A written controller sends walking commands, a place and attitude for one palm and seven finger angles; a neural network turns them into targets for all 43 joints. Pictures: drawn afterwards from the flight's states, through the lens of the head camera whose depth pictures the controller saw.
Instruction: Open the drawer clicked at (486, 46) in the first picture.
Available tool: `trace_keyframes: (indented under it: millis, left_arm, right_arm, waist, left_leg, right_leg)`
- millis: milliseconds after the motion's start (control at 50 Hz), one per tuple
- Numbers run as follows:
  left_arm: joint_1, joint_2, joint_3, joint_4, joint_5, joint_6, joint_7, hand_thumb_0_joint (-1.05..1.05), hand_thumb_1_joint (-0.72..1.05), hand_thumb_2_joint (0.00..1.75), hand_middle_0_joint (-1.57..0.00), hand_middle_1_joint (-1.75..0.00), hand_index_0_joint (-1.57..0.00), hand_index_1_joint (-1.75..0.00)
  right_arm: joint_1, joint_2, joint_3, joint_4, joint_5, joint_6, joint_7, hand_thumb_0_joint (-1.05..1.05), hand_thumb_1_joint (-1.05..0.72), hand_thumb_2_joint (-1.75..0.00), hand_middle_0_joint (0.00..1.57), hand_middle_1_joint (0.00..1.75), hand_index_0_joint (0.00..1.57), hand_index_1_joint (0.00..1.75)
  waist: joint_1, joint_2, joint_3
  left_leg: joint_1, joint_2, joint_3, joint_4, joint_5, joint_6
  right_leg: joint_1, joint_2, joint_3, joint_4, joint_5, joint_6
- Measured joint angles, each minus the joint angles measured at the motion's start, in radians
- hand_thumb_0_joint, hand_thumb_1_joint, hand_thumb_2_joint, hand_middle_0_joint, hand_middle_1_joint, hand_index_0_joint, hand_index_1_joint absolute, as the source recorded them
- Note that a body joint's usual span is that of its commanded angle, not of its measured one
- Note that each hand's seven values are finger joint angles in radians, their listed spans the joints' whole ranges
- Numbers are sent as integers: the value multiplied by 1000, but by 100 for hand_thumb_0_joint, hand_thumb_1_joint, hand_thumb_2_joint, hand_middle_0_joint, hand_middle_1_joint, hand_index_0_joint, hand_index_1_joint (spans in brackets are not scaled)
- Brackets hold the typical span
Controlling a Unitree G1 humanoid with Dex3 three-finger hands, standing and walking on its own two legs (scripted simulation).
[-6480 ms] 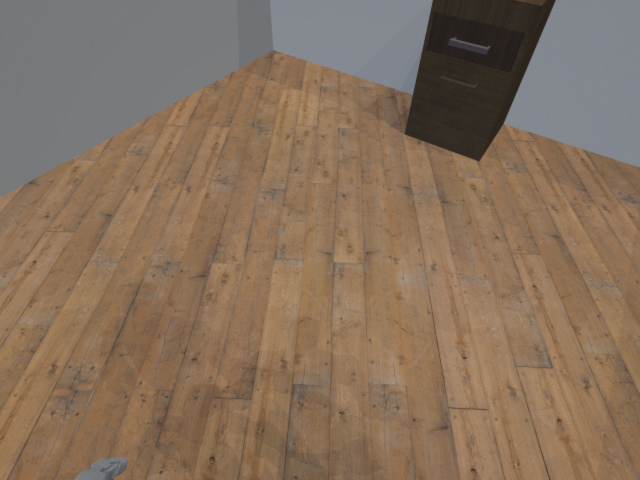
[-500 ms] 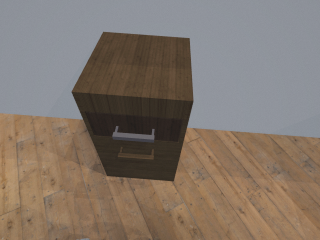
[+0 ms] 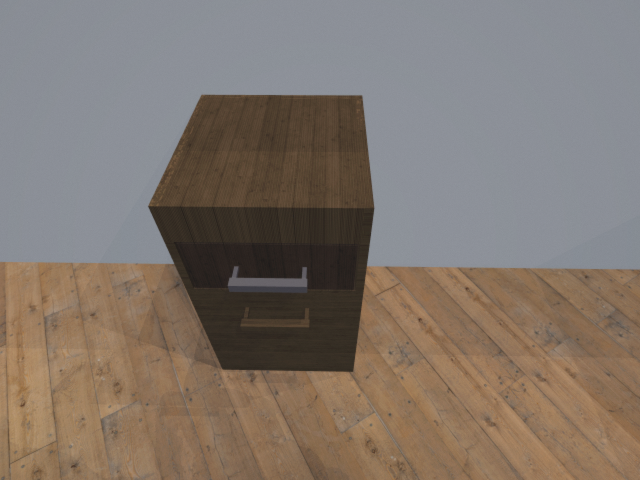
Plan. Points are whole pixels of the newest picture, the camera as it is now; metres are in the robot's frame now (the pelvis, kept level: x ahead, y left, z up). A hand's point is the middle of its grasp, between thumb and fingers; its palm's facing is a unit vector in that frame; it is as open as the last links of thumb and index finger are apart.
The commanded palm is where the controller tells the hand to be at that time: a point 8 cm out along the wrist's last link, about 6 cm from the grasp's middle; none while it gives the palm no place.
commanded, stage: come to a stop and stand still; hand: left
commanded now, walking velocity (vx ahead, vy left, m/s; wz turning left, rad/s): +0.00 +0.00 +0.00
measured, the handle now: (269, 278) +0.56 +0.15 -0.22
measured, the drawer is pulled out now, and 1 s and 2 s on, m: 0.00 0.00 0.00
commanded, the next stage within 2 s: look again from close up in 0.22 s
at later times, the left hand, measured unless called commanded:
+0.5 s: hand out of the picture +0.00 +0.16 -0.18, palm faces +0.05 -0.98 -0.20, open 7.3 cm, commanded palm none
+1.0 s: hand out of the picture -0.02 +0.19 -0.18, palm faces +0.05 -0.98 -0.18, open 7.3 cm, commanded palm none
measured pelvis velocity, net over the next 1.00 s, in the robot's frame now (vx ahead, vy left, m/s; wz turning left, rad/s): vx -0.01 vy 0.02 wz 0.02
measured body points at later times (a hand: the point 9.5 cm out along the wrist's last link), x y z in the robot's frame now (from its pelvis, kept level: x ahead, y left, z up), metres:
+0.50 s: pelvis +0.00 -0.01 -0.01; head +0.00 -0.02 +0.44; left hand +0.00 +0.21 -0.16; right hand -0.01 -0.23 -0.17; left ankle +0.03 +0.10 -0.74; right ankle -0.03 -0.11 -0.74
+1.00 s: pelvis -0.01 +0.02 +0.00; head -0.02 +0.03 +0.44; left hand -0.02 +0.24 -0.17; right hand +0.03 -0.21 -0.15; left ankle +0.03 +0.10 -0.74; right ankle -0.03 -0.11 -0.74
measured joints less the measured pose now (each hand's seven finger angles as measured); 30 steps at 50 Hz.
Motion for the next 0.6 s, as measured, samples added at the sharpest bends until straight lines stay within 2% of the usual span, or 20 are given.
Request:
trace_keyframes:
  millis: [320, 420, 600]
  left_arm:
    - [2, -19, 4, -2, -4, -8, 2, 1, 92, 90, -20, -30, -20, -30]
    - [17, -2, -5, -63, 7, -21, -3, 1, 91, 90, -20, -30, -21, -30]
    - [18, 28, 5, -133, 5, -18, 8, 1, 91, 90, -20, -30, -20, -30]
  right_arm:
    - [97, 55, 10, 47, -6, 0, -7, 1, -91, -90, 20, 30, 20, 30]
    - [115, 37, 6, -49, -20, -9, 1, 1, -91, -90, 20, 30, 20, 30]
    - [64, 7, 4, -106, -16, -11, -4, 1, -91, -90, 20, 30, 20, 30]
  waist:
    - [-13, -8, 0]
    - [-31, 12, -2]
    - [-8, -2, -39]
  left_leg:
    - [-21, 21, -15, 5, 10, -19]
    - [-103, 28, -45, 118, -38, -18]
    - [-89, 22, -38, 179, -92, -8]
  right_leg:
    - [-15, 22, -14, -2, 9, -22]
    - [-64, 27, -43, 66, -28, -27]
    - [-45, 17, -35, 113, -71, -14]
